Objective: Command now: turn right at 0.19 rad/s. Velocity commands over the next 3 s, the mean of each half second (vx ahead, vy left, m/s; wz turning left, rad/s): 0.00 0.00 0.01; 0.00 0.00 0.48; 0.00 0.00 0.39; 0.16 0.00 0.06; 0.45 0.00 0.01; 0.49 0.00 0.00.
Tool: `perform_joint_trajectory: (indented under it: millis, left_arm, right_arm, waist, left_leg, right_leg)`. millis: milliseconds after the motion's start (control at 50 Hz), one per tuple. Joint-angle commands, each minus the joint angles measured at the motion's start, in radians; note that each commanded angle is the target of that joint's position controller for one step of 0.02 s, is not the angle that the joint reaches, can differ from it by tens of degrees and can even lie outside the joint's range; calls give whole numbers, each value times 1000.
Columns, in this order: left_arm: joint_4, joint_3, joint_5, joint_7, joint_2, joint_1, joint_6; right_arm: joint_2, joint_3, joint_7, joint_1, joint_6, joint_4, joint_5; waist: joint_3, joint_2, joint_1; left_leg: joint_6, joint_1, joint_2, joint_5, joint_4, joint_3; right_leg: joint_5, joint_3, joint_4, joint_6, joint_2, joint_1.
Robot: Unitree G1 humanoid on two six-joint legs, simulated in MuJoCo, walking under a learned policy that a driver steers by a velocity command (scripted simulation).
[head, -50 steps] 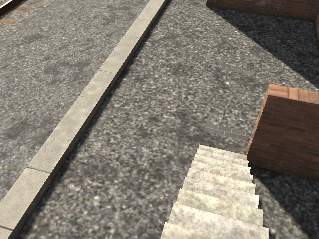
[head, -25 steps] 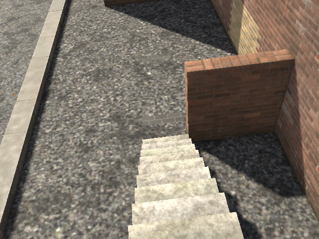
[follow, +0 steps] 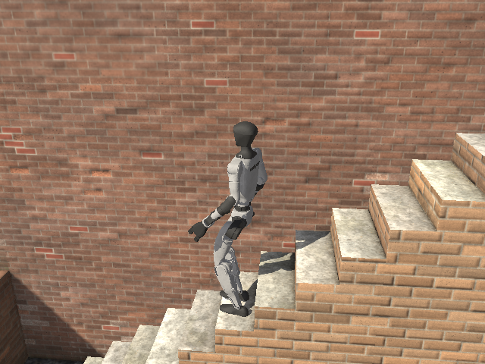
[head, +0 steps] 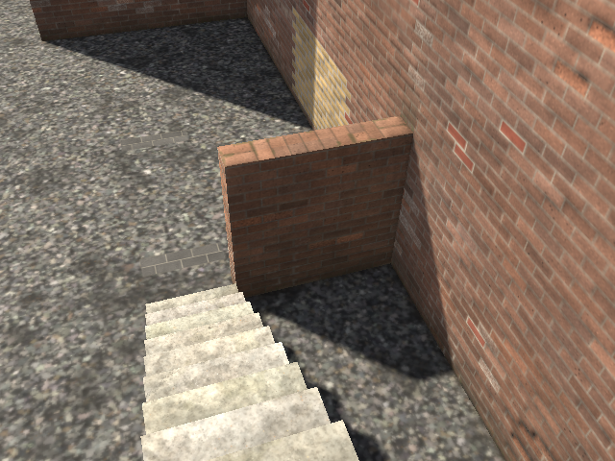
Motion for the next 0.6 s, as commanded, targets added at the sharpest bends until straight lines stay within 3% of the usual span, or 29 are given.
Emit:
perform_joint_trajectory:
  millis: [20, 40, 60, 100, 120, 140, 180, 220, 280, 300, 320, 340, 360, 380, 400, 420, 440, 460, 480, 500, 520, 540, 580, 600]
  left_arm:
    - [-55, 46, -4, 2, 141, -103, -38]
    - [-34, 47, 6, 1, 137, -81, -30]
    - [-46, 43, 22, -14, 135, -66, -19]
    - [-23, 38, 18, -33, 107, -57, 2]
    - [-33, 38, 17, -35, 107, -76, 8]
    - [-28, 35, 16, -36, 93, -91, 16]
    - [-22, 24, 24, -30, 72, -115, 27]
    - [-5, 7, 33, -28, 56, -108, 34]
    - [34, -17, 13, -31, 46, -74, 31]
    - [58, -26, 0, -37, 32, -53, 24]
    - [83, -32, 0, -38, 24, -10, 17]
    - [114, -35, -2, -36, 25, 20, 13]
    - [123, -34, 8, -25, 35, 77, -2]
    - [131, -41, 19, -16, 61, 122, -24]
    - [122, -35, 13, -12, 131, -3, -24]
    - [91, -27, -3, -17, 116, -26, -33]
    - [77, -20, 0, -14, 143, -24, -36]
    - [39, -38, 14, 0, 104, -70, -38]
    - [22, -37, 13, 14, 105, -92, -41]
    - [7, -35, 16, 19, 107, -96, -37]
    - [10, -33, 28, 19, 112, -63, -38]
    - [0, -29, 32, 17, 113, -33, -35]
    - [2, -11, 31, 17, 138, 46, -33]
    - [-5, -8, 30, 21, 134, 68, -33]
  right_arm:
    - [-149, -29, -13, 63, -37, -27, -15]
    - [-141, -26, -15, 18, -49, -37, -7]
    - [-110, -19, -19, -13, -44, -34, 20]
    - [-101, -16, -13, 2, -39, -29, 16]
    - [-112, -19, -13, 39, -42, -22, 13]
    - [-113, -17, -12, 50, -42, -13, 11]
    - [-107, -12, -10, 65, -47, 1, 13]
    - [-102, -9, -9, 32, -50, 10, 7]
    - [-137, -18, 12, 6, -45, 18, 0]
    - [-122, -11, 17, 7, -38, 16, -1]
    - [-126, -12, 20, 0, -28, 23, 2]
    - [-146, -15, 20, 1, -20, 32, 9]
    - [-170, -29, 30, 35, -18, 43, 18]
    - [-165, -39, 39, 68, -12, 41, 22]
    - [-86, -23, 46, 82, 13, 30, 21]
    - [-135, -33, 53, 24, 15, 29, 6]
    - [-161, -48, 58, -13, 13, 11, 12]
    - [-143, -47, 51, -37, 17, 15, 34]
    - [-130, -46, 51, -50, 21, 6, 30]
    - [-117, -44, 49, -53, 20, -2, 29]
    - [-123, -49, 42, -62, 26, -13, 41]
    - [-131, -52, 44, -61, 29, -19, 41]
    - [-145, -62, 45, -117, 35, -55, 34]
    - [-150, -64, 45, -136, 33, -71, 30]
  waist:
    - [80, 104, 0]
    - [53, 84, 22]
    - [58, 75, 58]
    - [25, 91, 39]
    - [17, 105, 14]
    - [50, 108, 6]
    - [69, 104, -2]
    - [79, 137, 14]
    - [77, 217, 13]
    - [77, 214, 6]
    - [114, 206, 27]
    - [154, 158, 51]
    - [174, 137, 62]
    - [144, 29, 44]
    - [134, -161, -48]
    - [120, -118, -17]
    - [90, -105, -4]
    - [78, -78, -6]
    - [78, -86, -16]
    - [63, -99, -14]
    - [57, -128, -9]
    - [27, -137, 3]
    - [-5, -171, 56]
    - [-20, -150, 68]
  left_leg:
    - [204, 225, 397, 463, -311, -528]
    - [213, 157, 355, 533, -291, -418]
    - [182, 134, 317, 516, -261, -323]
    - [152, 70, 263, 531, -242, -229]
    - [143, 79, 260, 432, -248, -224]
    - [133, 66, 257, 348, -255, -228]
    - [117, 34, 251, 226, -274, -223]
    - [93, -26, 233, 163, -279, -186]
    - [77, -186, 232, 53, -321, -162]
    - [77, -218, 238, -48, -369, -195]
    - [70, -236, 231, -94, -375, -221]
    - [52, -216, 215, -48, -347, -238]
    - [20, -215, 200, 65, -286, -243]
    - [-9, -205, 157, 22, -137, -191]
    - [-41, -138, 113, -35, -185, -133]
    - [-57, -79, 102, -13, -123, -109]
    - [-52, -84, 65, 0, -44, -89]
    - [-63, -66, 57, 7, -54, -95]
    - [-63, -53, 60, 43, -59, -99]
    - [-64, -66, 58, 31, -55, -95]
    - [-65, -106, 43, 5, -41, -87]
    - [-69, -150, 27, -38, -18, -78]
    - [-68, -282, 8, -160, 77, -62]
    - [-66, -312, 22, -184, 111, -60]
  right_leg:
    - [12, 73, 313, 90, -47, -394]
    - [56, 49, 472, 99, -35, -338]
    - [37, 30, 488, 107, -52, -357]
    - [98, -10, 612, 118, -37, -310]
    - [102, -24, 650, 125, -35, -339]
    - [117, -20, 652, 127, -49, -377]
    - [172, -24, 565, 132, -74, -358]
    - [228, -60, 345, 131, -125, -229]
    - [137, -157, 28, 80, -163, 133]
    - [87, -165, -67, 66, -173, 239]
    - [101, -171, -185, 54, -180, 311]
    - [157, -162, -297, 41, -188, 336]
    - [276, -96, -370, 37, -247, 392]
    - [563, 39, -360, 51, -406, 430]
    - [407, 82, -360, -8, -394, 248]
    - [303, 91, -399, -7, -369, 199]
    - [252, 94, -397, -17, -361, 217]
    - [158, 112, -442, -11, -385, 181]
    - [96, 86, -444, -12, -373, 163]
    - [142, 77, -423, -15, -375, 184]
    - [224, 70, -402, -22, -382, 230]
    - [307, 73, -370, -38, -397, 290]
    - [484, 92, -307, -91, -449, 401]
    - [501, 104, -297, -117, -480, 414]
Next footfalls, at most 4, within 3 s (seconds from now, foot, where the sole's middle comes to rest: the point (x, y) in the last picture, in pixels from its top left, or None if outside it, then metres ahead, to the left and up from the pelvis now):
0.36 right None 0.08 -0.17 -0.76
0.78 left None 0.06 0.01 -0.76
1.32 right None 0.10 -0.19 -0.76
1.76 left None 0.02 0.01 -0.76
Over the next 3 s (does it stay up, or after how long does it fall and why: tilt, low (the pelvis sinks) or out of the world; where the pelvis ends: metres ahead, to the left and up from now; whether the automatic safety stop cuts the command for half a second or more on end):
stays up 0.34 0.05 -0.25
